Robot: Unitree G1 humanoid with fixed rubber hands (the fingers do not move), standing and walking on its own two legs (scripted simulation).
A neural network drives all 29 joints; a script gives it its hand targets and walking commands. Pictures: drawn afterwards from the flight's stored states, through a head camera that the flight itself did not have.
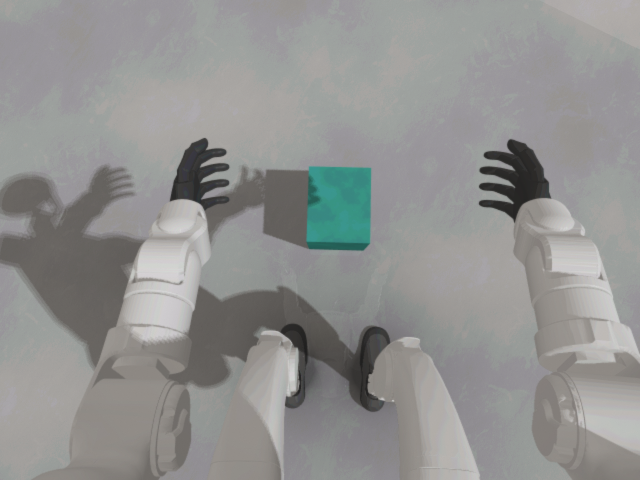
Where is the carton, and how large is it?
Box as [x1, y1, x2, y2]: [306, 166, 370, 250]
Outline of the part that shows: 309,166 306,240 309,248 362,250 369,243 370,168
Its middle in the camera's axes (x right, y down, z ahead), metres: +0.05 -0.08 +0.97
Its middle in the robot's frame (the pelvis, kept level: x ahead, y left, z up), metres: +0.52 +0.00 -0.60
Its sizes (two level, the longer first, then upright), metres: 0.176 0.144 0.158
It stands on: the floor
